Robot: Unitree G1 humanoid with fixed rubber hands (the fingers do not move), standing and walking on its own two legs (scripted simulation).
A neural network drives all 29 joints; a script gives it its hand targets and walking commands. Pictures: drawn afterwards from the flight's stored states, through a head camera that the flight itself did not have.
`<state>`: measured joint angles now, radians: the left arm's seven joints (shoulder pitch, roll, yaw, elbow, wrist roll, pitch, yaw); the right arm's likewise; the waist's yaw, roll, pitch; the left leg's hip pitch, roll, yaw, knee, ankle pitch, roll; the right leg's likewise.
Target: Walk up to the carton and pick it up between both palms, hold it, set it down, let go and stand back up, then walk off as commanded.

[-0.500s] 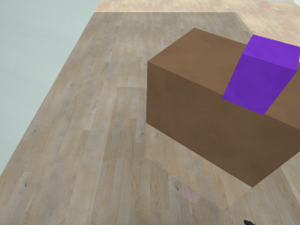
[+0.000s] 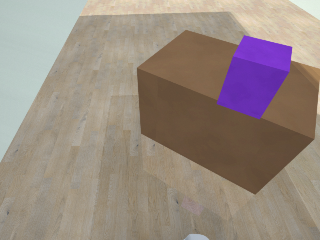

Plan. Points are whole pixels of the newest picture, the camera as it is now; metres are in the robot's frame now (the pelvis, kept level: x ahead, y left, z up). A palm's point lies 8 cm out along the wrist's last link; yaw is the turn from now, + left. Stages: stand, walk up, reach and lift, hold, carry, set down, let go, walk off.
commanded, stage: walk up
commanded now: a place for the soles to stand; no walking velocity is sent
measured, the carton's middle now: (252, 77) +0.76 -0.39 -0.02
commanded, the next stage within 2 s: none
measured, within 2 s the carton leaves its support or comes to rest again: neither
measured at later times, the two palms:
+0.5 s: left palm (86, 218) +0.19 +0.21 -0.11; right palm (314, 229) +0.18 -0.42 -0.10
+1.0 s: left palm (124, 160) +0.38 +0.13 -0.11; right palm out of the picture +0.21 -0.48 -0.12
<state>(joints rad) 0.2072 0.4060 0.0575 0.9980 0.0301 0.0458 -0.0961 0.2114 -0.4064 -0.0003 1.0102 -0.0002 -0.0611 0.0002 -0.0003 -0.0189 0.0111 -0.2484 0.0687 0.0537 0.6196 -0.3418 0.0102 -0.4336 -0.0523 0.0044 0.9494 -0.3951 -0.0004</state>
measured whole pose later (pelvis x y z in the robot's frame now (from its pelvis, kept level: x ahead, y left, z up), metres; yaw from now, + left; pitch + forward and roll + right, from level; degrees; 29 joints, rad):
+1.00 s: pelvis +0.25 -0.15 -0.01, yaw -17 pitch -2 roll +2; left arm 0.31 0.38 0.07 0.90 0.01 -0.06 -0.06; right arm 0.26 -0.42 0.00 0.96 0.00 -0.07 0.01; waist 0.00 -0.03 0.07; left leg -0.23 0.10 0.14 0.79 -0.44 0.03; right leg -0.42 -0.03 0.01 0.75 -0.28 -0.03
